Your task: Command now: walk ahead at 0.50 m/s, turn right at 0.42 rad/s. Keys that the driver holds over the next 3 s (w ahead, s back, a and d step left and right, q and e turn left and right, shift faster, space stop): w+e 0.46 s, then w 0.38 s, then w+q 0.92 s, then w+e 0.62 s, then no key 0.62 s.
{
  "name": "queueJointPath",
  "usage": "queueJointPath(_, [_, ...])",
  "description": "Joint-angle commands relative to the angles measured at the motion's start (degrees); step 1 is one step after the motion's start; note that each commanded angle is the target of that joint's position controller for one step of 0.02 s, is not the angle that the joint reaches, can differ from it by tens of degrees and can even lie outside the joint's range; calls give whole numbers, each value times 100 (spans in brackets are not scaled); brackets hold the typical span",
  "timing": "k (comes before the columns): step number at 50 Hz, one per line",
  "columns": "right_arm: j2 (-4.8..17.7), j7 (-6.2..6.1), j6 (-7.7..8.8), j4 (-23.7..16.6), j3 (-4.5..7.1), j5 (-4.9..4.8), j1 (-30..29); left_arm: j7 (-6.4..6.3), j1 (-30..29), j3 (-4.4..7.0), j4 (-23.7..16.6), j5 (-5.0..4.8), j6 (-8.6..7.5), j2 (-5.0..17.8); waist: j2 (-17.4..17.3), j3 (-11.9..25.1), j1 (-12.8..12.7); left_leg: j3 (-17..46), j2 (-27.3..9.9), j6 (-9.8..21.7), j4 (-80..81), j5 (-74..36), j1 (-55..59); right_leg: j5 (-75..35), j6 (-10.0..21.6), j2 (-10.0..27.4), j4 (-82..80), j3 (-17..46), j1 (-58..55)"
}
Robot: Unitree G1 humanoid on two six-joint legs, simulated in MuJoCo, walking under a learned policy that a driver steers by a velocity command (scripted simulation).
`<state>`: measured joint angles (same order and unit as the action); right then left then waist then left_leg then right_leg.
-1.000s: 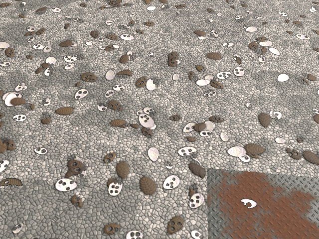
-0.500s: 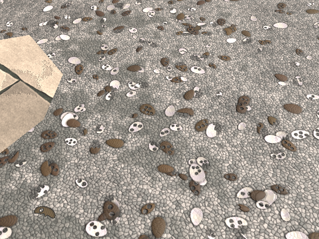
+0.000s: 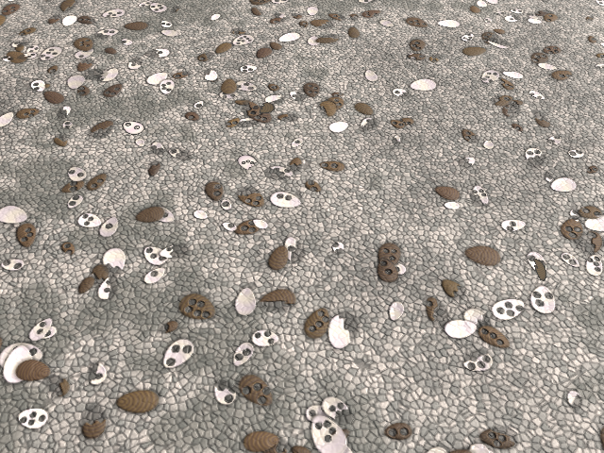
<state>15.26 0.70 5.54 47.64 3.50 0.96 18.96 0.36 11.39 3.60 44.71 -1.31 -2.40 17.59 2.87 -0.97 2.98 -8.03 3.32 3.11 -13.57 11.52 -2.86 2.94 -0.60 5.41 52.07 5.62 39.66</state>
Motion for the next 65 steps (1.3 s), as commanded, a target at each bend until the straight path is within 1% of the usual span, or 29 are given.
queueJointPath(1, [839,-76,98,-363,175,-34,-430,96,-292,-7,-403,22,-64,123,-469,-242,-70,352,-1552,632,753,-1766,-282,-837,39,50,-823,-195,-169])
queueJointPath(8, [1096,-154,-210,-39,252,-154,59,347,-1168,-23,-1027,2,-59,120,-542,-377,93,-128,-1923,451,-42,-3546,1054,57,434,-255,-1719,-847,-24])
queueJointPath(10, [1268,-227,-303,-87,300,-170,-28,367,-744,96,-1032,11,-19,330,-815,51,-236,-277,-1909,328,-978,-5492,1169,670,662,-654,-1643,-1194,-831])
queueJointPath(12, [1300,-295,-352,-176,283,-184,-211,255,845,410,-686,-5,19,877,-649,879,-1139,-451,-1606,25,-3205,-5229,149,382,1084,-918,-2203,-991,-3221])
queueJointPath(13, [721,-241,-236,-427,91,-7,206,130,1384,584,-587,5,63,1542,573,1528,-984,-401,-959,-310,-5342,-1527,-2245,429,1879,503,-2154,1389,-5562])
queueJointPath(14, [457,-129,9,-566,-58,-13,242,138,1287,520,-727,-11,-11,1535,831,2306,-772,839,46,-433,-6629,2299,-3726,1128,2715,1459,-3131,4223,-6552])
queueJointPath(15, [942,-31,177,-704,81,-254,-514,143,1258,382,-716,38,-56,1055,287,1856,-1082,1440,-337,-298,-6770,1939,-4344,1224,2328,1265,-3403,3584,-6293])
queueJointPath(16, [944,-5,265,-838,65,-336,-799,134,966,328,-714,37,-97,877,57,1119,-924,1367,-585,-188,-6332,1404,-4418,919,2071,1050,-3467,2757,-5470])
queueJointPath(17, [858,-51,271,-770,70,-195,-912,136,578,260,-755,20,-99,691,-488,577,-657,1274,-810,-173,-5751,1043,-4105,363,1775,730,-3580,2071,-4557])
queueJointPath(18, [905,-72,234,-766,112,-103,-751,109,309,234,-850,71,-112,625,-193,417,-402,1293,-923,-267,-5402,819,-3711,-263,1824,643,-3672,1801,-3903])
queueJointPath(22, [711,-83,9,-783,98,-9,-664,12,146,251,-920,74,-141,697,-130,217,-158,1112,-930,-659,-4443,335,-3135,-979,1798,272,-3971,1129,-2707])
queueJointPath(27, [406,-11,40,-995,-55,-49,-1691,-92,626,253,-672,42,-109,754,133,111,-646,963,-623,-745,-2289,-1696,-2579,-269,1348,-67,-3933,590,-2414])
queueJointPath(31, [635,85,121,-1139,2,-130,-2069,-81,977,241,-435,11,-102,761,205,-12,-787,1120,-583,-505,-1677,-1662,-2649,151,1269,337,-3617,1029,-3088])
queueJointPath(35, [884,89,184,-1005,136,-103,-1367,-93,853,243,-368,42,-34,754,361,121,-313,910,-418,-74,-1270,-873,-1847,-1054,1025,426,-2795,1205,-3562])
queueJointPath(36, [1088,56,203,-853,230,-55,-676,-84,843,168,-400,81,-29,567,186,672,6,1067,-638,163,-1341,-1019,-768,-1405,859,90,-1828,934,-3341])
queueJointPath(37, [1478,45,204,-779,322,7,132,-94,1218,51,-485,174,-57,271,-662,1590,131,2380,-1675,704,-1545,-978,1028,-117,574,-466,-76,518,-2179])
queueJointPath(38, [1643,113,123,-499,395,-56,607,-89,1817,-31,-480,9,-132,18,-2321,2020,-7,4882,-2521,1406,-605,771,2254,2909,227,-1141,1541,162,-368])
queueJointPath(39, [1115,130,110,-529,252,-199,542,-87,1404,70,-437,-70,-156,579,-1505,1467,183,5111,-2465,1221,-259,2095,1973,2889,257,-812,2116,542,306])
queueJointPath(40, [899,106,79,-594,173,-185,123,-80,745,123,-589,-76,-162,767,-983,719,205,4285,-2291,999,-180,1884,1251,2365,286,-553,2126,328,517])
queueJointPath(42, [745,92,40,-646,94,-52,-354,-69,301,111,-710,75,-191,605,-596,126,-32,3316,-1886,951,36,642,101,1641,259,-141,1567,79,215])
queueJointPath(45, [701,87,57,-587,49,-87,-383,-64,473,85,-691,121,-187,314,-938,169,-287,2703,-1513,1007,285,-532,-380,1354,149,-1,899,-109,-303])
queueJointPath(52, [1009,-81,-74,-326,169,-227,121,0,-791,-25,-978,135,-292,64,-700,-47,40,1987,-1192,891,368,-1224,-661,-354,-210,-279,-1644,-270,-731])
queueJointPath(56, [1005,-131,-189,-181,183,-267,517,97,-1390,1,-1144,60,-397,162,-763,-107,184,2306,-1329,817,22,-1020,-444,-529,-165,-465,-2280,-202,-1056])
queueJointPath(59, [1109,-178,-262,-201,242,-263,436,104,-1139,100,-1100,42,-466,401,-923,-22,-99,2647,-1445,653,-437,-1072,-309,-84,25,-492,-2639,-186,-1714])
queueJointPath(61, [821,-163,-263,-325,146,-209,275,20,44,273,-839,142,-496,759,-738,788,-719,2344,-919,349,-1885,-1385,-893,-3,426,-108,-2719,12,-3669])
queueJointPath(62, [428,-171,-244,-522,15,-44,276,-43,1043,375,-724,174,-449,1171,169,1725,-1055,1777,-408,99,-3657,211,-1860,114,735,1023,-2566,1146,-5219])
queueJointPath(63, [214,-156,-163,-689,-53,-266,1041,18,1123,402,-582,193,-363,1361,1933,2121,-606,1477,-1,-98,-5140,2414,-3669,1550,1534,1999,-3243,3591,-6226])
queueJointPath(64, [821,-176,-179,-518,87,-368,789,30,867,264,-661,136,-351,736,974,1414,-726,1733,-417,-146,-5769,2057,-4179,2448,1385,1789,-3489,3404,-5668])
queueJointPath(65, [1003,-162,-208,-594,157,-345,281,15,600,181,-669,104,-344,458,526,746,-763,1617,-580,-161,-5815,1514,-4258,2112,1171,1542,-3566,2422,-4989])
